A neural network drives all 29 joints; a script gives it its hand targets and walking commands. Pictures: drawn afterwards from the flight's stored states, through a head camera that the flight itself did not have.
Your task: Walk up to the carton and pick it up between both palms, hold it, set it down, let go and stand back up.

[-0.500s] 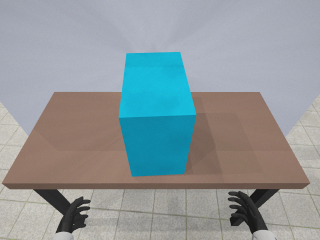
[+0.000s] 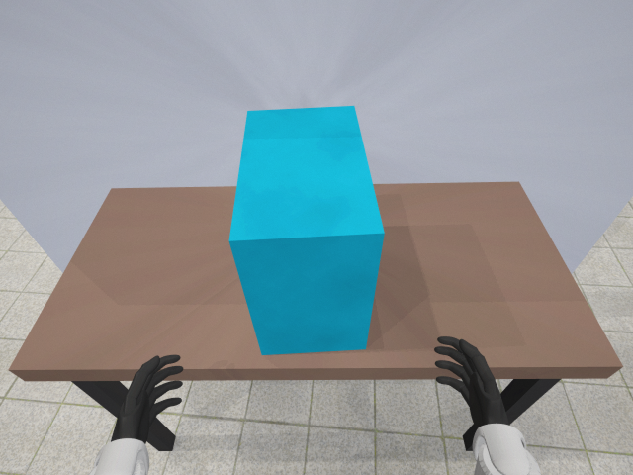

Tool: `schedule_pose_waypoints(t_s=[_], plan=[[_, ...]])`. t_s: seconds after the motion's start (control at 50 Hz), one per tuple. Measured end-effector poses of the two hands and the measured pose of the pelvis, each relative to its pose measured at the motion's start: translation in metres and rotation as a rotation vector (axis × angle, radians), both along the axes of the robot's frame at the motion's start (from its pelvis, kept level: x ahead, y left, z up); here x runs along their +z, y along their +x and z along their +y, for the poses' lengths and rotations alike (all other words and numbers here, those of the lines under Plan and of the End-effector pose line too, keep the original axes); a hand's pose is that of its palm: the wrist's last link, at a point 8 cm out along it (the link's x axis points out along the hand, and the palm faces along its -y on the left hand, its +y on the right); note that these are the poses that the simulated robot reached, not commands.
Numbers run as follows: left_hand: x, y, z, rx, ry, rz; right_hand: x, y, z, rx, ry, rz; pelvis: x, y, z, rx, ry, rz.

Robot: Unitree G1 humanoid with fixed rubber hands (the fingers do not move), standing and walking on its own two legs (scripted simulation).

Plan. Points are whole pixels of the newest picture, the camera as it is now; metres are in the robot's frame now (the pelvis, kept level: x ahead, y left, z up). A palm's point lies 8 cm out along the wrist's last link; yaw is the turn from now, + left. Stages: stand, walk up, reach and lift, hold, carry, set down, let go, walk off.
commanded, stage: reach and lift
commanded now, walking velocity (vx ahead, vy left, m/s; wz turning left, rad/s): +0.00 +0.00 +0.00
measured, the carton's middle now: (307, 231) +0.48 +0.01 +0.02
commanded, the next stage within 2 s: none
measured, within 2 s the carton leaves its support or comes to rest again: neither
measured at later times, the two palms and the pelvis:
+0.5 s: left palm (134, 372) +0.25 +0.23 +0.03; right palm (480, 359) +0.25 -0.20 +0.02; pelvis +0.03 +0.01 +0.01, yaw +0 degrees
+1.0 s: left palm (163, 294) +0.33 +0.20 +0.07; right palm (481, 301) +0.31 -0.20 +0.07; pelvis +0.04 +0.01 +0.01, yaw +0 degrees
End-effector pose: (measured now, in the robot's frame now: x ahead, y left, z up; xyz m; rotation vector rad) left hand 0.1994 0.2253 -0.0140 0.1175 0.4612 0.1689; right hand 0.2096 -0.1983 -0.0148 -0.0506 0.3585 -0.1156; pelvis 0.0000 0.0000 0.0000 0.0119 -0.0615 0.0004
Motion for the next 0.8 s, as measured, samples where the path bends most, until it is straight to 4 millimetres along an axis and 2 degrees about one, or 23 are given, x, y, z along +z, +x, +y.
schedule_pose_waypoints(t_s=[0.22, 0.38, 0.54, 0.66, 0.8], plan=[[0.028, 0.029, -0.002, -0.002, -0.060, -0.151, 0.021, 0.023, 0.008, -0.010, 0.013, -0.087, 0.004, 0.015, 0.008, -0.001, -0.011, 0.033], [0.030, 0.037, 0.001, 0.001, -0.071, -0.157, 0.027, 0.034, 0.004, -0.015, 0.005, -0.100, 0.006, 0.024, 0.012, -0.001, -0.018, 0.054], [0.046, 0.054, -0.001, -0.001, -0.077, -0.198, 0.042, 0.047, 0.002, -0.003, -0.005, -0.133, 0.008, 0.031, 0.014, -0.001, -0.020, 0.071], [0.052, 0.072, -0.006, -0.011, -0.090, -0.177, 0.045, 0.054, -0.002, 0.001, -0.013, -0.103, 0.008, 0.036, 0.014, -0.001, -0.021, 0.082], [0.068, 0.100, -0.017, -0.038, -0.112, -0.186, 0.057, 0.064, -0.003, 0.013, -0.026, -0.108, 0.009, 0.039, 0.015, -0.001, -0.022, 0.090]])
